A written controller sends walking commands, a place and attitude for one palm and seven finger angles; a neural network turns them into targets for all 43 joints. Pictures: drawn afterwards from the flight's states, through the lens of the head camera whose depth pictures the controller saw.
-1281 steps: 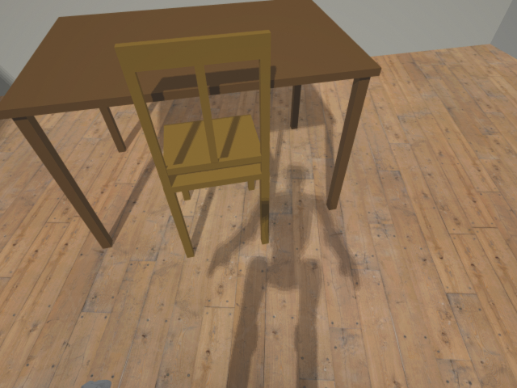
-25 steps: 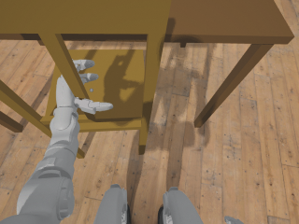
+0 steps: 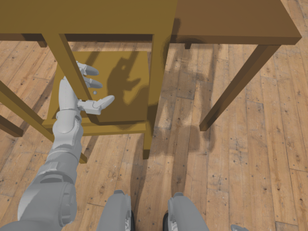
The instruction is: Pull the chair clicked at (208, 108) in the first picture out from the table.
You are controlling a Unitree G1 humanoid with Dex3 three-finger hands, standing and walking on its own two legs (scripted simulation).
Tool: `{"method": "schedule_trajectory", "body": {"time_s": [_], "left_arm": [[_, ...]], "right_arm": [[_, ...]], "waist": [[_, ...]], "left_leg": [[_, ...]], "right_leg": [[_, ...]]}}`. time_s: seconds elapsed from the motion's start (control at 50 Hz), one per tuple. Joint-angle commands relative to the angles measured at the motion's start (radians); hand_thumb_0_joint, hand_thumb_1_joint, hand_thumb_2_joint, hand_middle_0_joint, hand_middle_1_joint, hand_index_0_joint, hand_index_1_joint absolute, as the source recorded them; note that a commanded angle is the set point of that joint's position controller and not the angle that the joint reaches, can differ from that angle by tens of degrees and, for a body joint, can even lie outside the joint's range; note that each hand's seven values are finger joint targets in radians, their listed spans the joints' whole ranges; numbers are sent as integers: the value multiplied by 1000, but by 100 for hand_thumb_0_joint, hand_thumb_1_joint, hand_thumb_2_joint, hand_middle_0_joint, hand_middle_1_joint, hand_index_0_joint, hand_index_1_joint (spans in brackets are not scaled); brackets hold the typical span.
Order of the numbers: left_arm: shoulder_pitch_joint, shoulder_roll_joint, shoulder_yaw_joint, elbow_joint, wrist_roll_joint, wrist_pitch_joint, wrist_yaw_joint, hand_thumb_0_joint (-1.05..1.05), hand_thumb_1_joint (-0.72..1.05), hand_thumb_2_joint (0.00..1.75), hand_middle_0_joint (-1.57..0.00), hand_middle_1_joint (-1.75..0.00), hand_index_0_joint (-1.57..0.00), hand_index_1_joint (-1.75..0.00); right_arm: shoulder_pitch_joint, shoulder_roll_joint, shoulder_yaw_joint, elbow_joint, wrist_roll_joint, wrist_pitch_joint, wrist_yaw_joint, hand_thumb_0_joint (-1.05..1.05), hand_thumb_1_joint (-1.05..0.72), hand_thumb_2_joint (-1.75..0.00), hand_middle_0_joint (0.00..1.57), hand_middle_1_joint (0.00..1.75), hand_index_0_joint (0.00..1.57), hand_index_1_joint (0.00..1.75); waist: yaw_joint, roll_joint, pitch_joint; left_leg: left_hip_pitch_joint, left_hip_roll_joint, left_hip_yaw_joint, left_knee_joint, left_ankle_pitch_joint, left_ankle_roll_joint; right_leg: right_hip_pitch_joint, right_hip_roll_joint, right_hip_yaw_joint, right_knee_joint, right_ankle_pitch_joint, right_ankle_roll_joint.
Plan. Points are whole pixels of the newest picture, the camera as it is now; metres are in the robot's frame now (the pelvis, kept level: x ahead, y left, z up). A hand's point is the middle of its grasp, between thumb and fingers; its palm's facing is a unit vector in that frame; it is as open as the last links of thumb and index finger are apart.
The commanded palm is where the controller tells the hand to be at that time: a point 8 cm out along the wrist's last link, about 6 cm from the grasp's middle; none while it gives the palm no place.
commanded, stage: hook a spindle and tug to test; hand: left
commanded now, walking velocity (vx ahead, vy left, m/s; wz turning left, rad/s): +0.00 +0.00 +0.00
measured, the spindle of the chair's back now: (80, 89) +0.44 +0.17 +0.06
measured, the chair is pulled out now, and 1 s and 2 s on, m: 0.04 0.05 0.05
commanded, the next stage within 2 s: open the thumb and straighten the fingers in 0.46 s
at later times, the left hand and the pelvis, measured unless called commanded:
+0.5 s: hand (95, 98) +0.44 +0.15 +0.03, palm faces +0.03 -1.00 +0.00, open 7.4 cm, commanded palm +0.41 +0.18 +0.03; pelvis +0.03 +0.00 +0.02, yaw -1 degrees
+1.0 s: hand (93, 101) +0.43 +0.15 +0.03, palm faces +0.04 -1.00 -0.03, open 13.3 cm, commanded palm +0.41 +0.19 +0.03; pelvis +0.01 -0.01 +0.01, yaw +0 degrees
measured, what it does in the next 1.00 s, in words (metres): stands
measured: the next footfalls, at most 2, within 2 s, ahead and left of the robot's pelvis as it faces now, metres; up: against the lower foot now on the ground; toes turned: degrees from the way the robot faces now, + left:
none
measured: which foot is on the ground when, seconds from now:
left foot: down 0.00-1.00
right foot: down 0.00-1.00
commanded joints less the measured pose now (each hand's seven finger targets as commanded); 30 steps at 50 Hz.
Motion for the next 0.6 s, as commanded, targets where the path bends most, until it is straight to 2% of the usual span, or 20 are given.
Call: {"method": "schedule_trajectory", "body": {"time_s": [0.0,0.02,0.04,0.08,0.1,0.14,0.22,0.26,0.28,0.34,0.36,0.38,0.4,0.42,0.44,0.48,0.52,0.54,0.56,0.58], "left_arm": [[-324,61,-62,-248,21,-79,-15,0,90,90,-50,-145,-50,-145],[-302,75,-50,-255,23,-77,-12,0,90,90,-50,-145,-50,-145],[-296,57,-65,-253,21,-72,-11,0,90,90,-50,-145,-50,-145],[-291,40,-78,-277,19,-72,-8,0,90,90,-50,-145,-50,-145],[-264,69,-52,-267,22,-69,-5,0,90,90,-50,-145,-50,-145],[-246,52,-67,-300,17,-69,-7,0,90,90,-50,-145,-50,-145],[-125,47,-61,-354,2,-59,-13,0,90,90,-50,-145,-50,-145],[-92,16,-98,-398,0,-54,-19,0,90,90,-50,-145,-50,-145],[-58,21,-90,-407,-2,-49,-18,0,90,90,-50,-145,-50,-145],[-27,24,-97,-470,-6,-41,-14,0,90,90,-50,-145,-50,-145],[30,29,-86,-466,-7,-37,-11,0,90,90,-50,-145,-50,-145],[37,7,-105,-495,-14,-37,-11,0,90,90,-50,-145,-50,-145],[64,15,-95,-498,-17,-35,-11,0,90,90,-50,-145,-50,-145],[69,5,-107,-497,-17,-33,-12,0,90,90,-50,-145,-50,-145],[66,0,-115,-509,-15,-32,-12,0,90,90,-50,-145,-50,-145],[45,25,-95,-520,-11,-35,-6,0,90,90,-50,-145,-50,-145],[76,11,-102,-513,-10,-34,-5,0,90,90,-50,-145,-50,-145],[-78,120,-26,-543,-7,-42,6,0,90,90,-50,-145,-50,-145],[-81,138,-14,-513,13,-31,12,0,78,84,-50,-145,-50,-145],[-65,107,-30,-516,12,-26,14,0,66,78,-50,-145,-50,-145]], "right_arm": [[100,-168,-61,-80,1,-16,-4,0,-90,-90,20,30,20,30],[101,-169,-61,-86,1,-14,-4,0,-90,-90,20,30,20,30],[100,-167,-60,-87,2,-14,-2,0,-90,-90,20,30,20,30],[97,-165,-61,-90,2,-16,-1,0,-90,-90,20,30,20,30],[102,-169,-64,-86,2,-13,-2,0,-90,-90,20,30,20,30],[99,-165,-64,-91,2,-12,0,0,-90,-90,20,30,20,30],[96,-160,-67,-108,5,-8,5,0,-90,-90,20,30,20,30],[92,-157,-67,-119,9,-7,8,0,-90,-90,20,30,20,30],[89,-157,-70,-121,10,-5,8,0,-90,-90,20,30,20,30],[83,-154,-70,-129,12,-4,9,0,-90,-90,20,30,20,30],[81,-156,-70,-134,13,-5,8,0,-90,-90,20,30,20,30],[75,-150,-68,-138,14,-6,9,0,-90,-90,20,30,20,30],[74,-149,-69,-138,15,-7,9,0,-90,-90,20,30,20,30],[71,-148,-67,-138,15,-8,9,0,-90,-90,20,30,20,30],[71,-146,-66,-140,14,-9,9,0,-90,-90,20,30,20,30],[70,-148,-66,-134,12,-11,6,0,-90,-90,20,30,20,30],[67,-144,-66,-135,11,-13,6,0,-90,-90,20,30,20,30],[70,-157,-65,-118,10,-12,-5,0,-90,-90,20,30,20,30],[81,-156,-65,-110,7,-12,-11,0,-90,-90,20,30,20,30],[80,-148,-63,-117,8,-15,-9,0,-90,-90,20,30,20,30]], "waist": [[-43,63,-457],[-30,75,-458],[-39,54,-446],[-42,57,-453],[-30,50,-447],[-32,51,-458],[-6,42,-483],[-9,49,-486],[0,51,-482],[2,38,-473],[15,40,-473],[9,37,-481],[15,35,-467],[9,23,-451],[9,39,-448],[6,49,-445],[5,23,-444],[-13,24,-453],[-3,59,-460],[0,69,-469]], "left_leg": [[537,-11,-108,-172,288,-37],[533,-14,-104,-175,294,-37],[530,-14,-104,-176,292,-36],[538,-12,-102,-173,307,-34],[531,-12,-103,-174,317,-37],[540,-13,-98,-171,344,-36],[562,-12,-87,-171,436,-39],[585,-9,-89,-172,478,-39],[589,-7,-87,-174,487,-42],[581,-10,-83,-179,492,-40],[587,-9,-84,-182,517,-43],[595,-8,-81,-183,532,-42],[593,-7,-80,-183,534,-44],[584,-7,-78,-183,529,-43],[578,-10,-75,-181,529,-41],[579,-9,-79,-175,547,-44],[571,-10,-76,-172,542,-42],[557,-9,-77,-163,522,-40],[566,-15,-75,-165,523,-42],[584,-15,-76,-171,545,-44]], "right_leg": [[63,34,25,-171,207,-29],[75,34,26,-171,210,-32],[78,35,24,-176,212,-30],[73,34,25,-176,221,-28],[85,34,23,-170,230,-31],[101,35,25,-173,254,-29],[152,37,26,-169,333,-30],[153,37,22,-166,359,-30],[157,36,23,-168,364,-29],[189,37,24,-173,386,-27],[193,38,23,-169,394,-30],[202,37,22,-173,412,-27],[204,37,23,-174,415,-27],[204,37,23,-177,416,-25],[209,36,26,-176,422,-25],[199,34,26,-167,431,-25],[209,34,27,-168,439,-23],[207,32,37,-167,446,-20],[211,34,42,-162,442,-21],[212,32,35,-164,448,-21]]}}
